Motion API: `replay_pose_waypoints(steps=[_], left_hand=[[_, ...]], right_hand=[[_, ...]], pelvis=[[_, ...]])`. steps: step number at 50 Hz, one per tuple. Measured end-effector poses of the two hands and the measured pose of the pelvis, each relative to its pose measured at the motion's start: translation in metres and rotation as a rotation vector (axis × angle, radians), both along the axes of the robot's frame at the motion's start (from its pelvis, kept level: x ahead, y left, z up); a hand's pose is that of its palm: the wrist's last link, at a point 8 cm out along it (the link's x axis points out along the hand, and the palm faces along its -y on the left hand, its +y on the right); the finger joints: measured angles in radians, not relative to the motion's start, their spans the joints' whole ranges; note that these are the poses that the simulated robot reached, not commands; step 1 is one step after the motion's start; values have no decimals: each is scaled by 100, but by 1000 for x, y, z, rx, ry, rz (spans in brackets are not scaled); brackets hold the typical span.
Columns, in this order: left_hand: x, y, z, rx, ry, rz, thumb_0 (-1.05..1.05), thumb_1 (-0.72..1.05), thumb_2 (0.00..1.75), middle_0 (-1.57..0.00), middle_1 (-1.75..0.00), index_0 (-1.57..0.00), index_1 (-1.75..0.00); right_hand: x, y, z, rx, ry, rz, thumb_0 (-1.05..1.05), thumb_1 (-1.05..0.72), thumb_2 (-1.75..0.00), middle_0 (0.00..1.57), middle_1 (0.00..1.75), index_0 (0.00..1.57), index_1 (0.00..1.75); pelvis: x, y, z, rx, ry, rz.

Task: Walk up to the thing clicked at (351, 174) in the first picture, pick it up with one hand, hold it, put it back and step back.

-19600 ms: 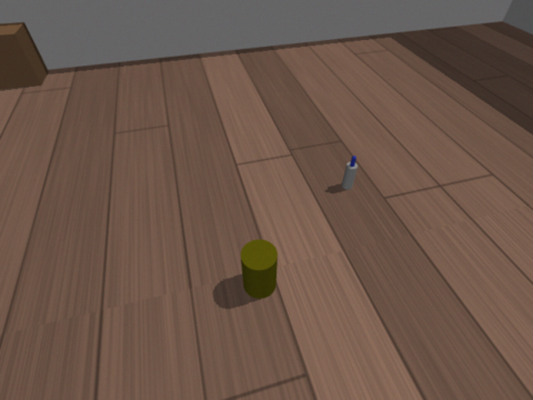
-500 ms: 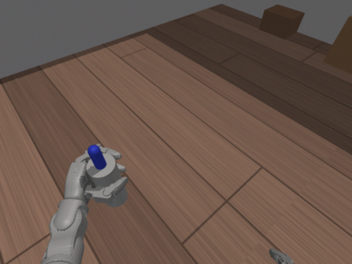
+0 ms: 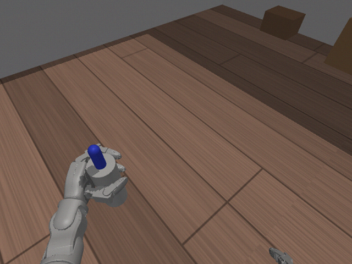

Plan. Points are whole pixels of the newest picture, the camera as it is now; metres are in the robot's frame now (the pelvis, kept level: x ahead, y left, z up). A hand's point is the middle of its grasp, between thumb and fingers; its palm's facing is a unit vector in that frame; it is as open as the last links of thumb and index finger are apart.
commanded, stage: hold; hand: left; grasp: from the side
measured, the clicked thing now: (106, 175) +0.33 +0.17 +0.05
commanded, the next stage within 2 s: crouch in 0.20 s
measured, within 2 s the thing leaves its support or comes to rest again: neither
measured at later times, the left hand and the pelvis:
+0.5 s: hand (110, 181) +0.32 +0.17 +0.03, palm faces -0.01 -1.00 +0.00, open 8.1 cm; pelvis -0.01 +0.00 +0.00, yaw +0 degrees
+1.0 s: hand (124, 211) +0.34 +0.18 -0.19, palm faces -0.02 -1.00 -0.02, open 8.1 cm; pelvis -0.04 +0.00 -0.17, yaw +0 degrees
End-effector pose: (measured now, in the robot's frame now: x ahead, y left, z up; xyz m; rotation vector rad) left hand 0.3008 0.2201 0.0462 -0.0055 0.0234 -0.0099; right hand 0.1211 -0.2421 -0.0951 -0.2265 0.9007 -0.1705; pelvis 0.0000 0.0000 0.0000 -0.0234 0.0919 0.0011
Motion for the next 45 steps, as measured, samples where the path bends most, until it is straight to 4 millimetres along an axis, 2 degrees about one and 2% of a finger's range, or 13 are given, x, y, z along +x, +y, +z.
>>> replay_pose_waypoints(steps=[19, 26, 31, 36, 40, 45], left_hand=[[-4, 0, 0, 10, 5, -13, 0, -12, 104, -80, -103, -83, -103], [-4, 0, -17, 2, 24, 6, 0, -11, 104, -80, -103, -83, -103], [-1, 1, -47, -6, 42, 14, 0, -11, 104, -80, -103, -83, -103], [1, 2, -89, -6, 46, 2, 0, -11, 104, -79, -103, -82, -103], [7, 3, -131, -9, 29, -4, 0, -12, 105, -80, -103, -83, -103], [12, 7, -186, 5, 4, -5, 0, -13, 106, -80, -103, -83, -104]], right_hand=[[-7, 1, -1, 5, 4, -4, 1, -89, -90, 21, 30, 20, 30], [-10, -1, -5, 3, 13, 10, 1, -87, -90, 21, 30, 20, 30], [-16, -6, -18, -11, 35, 24, 1, -87, -90, 21, 30, 20, 30], [-26, -14, -43, -37, 74, 36, 1, -87, -90, 21, 30, 20, 30], [-34, -20, -75, -61, 108, 46, 1, -87, -90, 21, 30, 20, 30], [-42, -23, -126, -73, 156, 56, 1, -88, -90, 21, 30, 20, 30]], pelvis=[[-2, 2, 0, -1, -3, -3], [-9, 0, -5, 2, 17, -1], [-17, -1, -18, 2, 70, -1], [-23, -2, -44, -1, 160, 1], [-28, -1, -77, -6, 248, 1], [-34, 0, -125, -12, 344, 0]])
